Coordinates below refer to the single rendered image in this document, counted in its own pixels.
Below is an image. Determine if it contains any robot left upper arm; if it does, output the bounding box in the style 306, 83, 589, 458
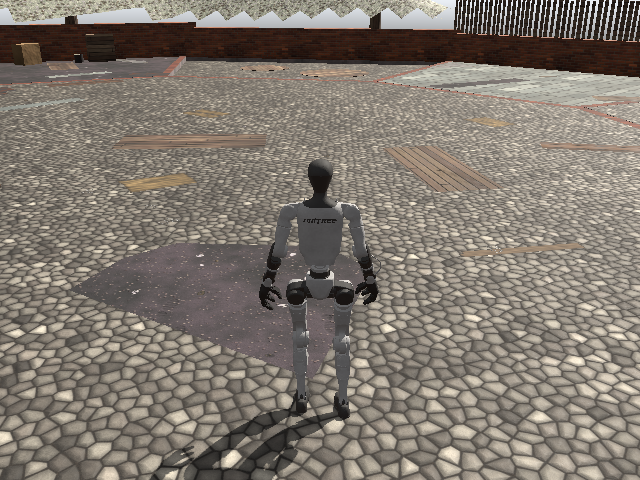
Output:
272, 202, 299, 258

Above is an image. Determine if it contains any robot foot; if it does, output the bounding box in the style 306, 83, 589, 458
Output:
295, 385, 310, 413
334, 391, 350, 419

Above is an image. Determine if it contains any left robot foot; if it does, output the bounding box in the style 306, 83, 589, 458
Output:
295, 385, 310, 413

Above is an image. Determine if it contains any robot right hand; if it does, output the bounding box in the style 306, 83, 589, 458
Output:
355, 281, 379, 305

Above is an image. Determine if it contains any robot left forearm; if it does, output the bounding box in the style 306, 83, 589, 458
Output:
262, 242, 282, 287

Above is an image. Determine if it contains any right robot foot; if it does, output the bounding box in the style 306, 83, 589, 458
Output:
334, 391, 350, 419

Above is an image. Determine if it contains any robot left hand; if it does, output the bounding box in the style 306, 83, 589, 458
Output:
259, 284, 282, 310

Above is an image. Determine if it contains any robot right upper arm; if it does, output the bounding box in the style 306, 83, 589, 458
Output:
341, 202, 368, 258

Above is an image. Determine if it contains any robot right forearm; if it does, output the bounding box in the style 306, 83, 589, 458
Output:
357, 242, 377, 284

